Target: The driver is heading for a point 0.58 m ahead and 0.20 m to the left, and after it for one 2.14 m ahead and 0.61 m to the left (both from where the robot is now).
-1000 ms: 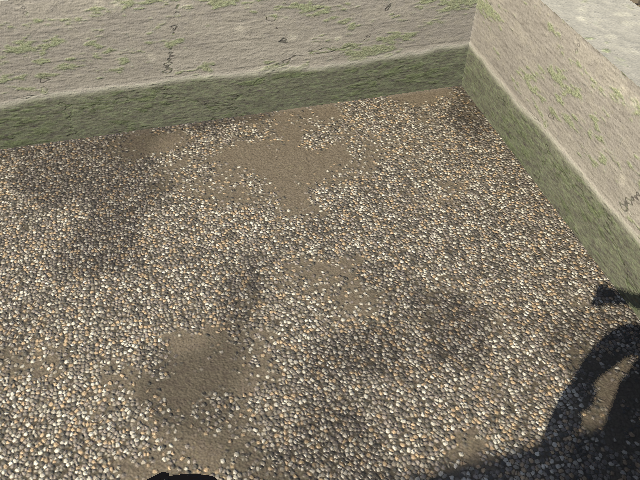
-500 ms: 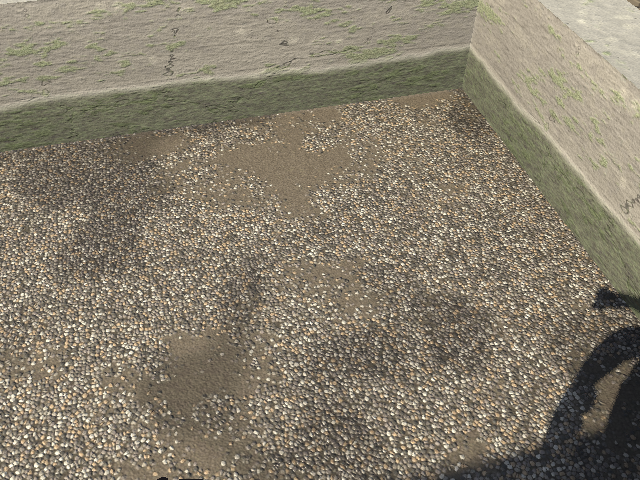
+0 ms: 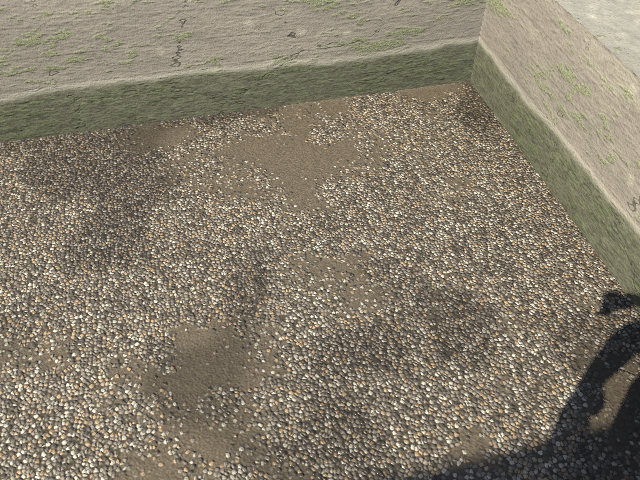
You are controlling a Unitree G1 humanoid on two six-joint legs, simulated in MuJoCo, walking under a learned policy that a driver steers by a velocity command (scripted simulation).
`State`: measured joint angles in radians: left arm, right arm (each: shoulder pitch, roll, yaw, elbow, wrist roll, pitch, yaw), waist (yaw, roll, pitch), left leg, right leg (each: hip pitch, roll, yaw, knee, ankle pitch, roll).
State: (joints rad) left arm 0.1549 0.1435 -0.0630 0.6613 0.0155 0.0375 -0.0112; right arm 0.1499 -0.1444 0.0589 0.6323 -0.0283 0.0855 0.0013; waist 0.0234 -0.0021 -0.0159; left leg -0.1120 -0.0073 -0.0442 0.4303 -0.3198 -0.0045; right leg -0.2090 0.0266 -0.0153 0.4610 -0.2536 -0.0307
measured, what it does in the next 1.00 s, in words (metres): stands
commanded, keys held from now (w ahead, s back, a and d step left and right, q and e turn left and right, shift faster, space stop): no key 0.96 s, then w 0.04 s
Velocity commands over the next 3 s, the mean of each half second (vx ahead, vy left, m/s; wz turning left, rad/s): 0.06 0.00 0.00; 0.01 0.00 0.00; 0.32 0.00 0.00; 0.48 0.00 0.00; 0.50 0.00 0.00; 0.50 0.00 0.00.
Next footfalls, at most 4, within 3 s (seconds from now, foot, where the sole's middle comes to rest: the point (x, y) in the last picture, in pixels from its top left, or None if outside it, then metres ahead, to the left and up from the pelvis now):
none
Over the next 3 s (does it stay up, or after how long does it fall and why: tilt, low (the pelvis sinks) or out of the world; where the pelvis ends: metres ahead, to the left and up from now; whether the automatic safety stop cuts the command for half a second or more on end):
stays up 0.00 0.00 -0.02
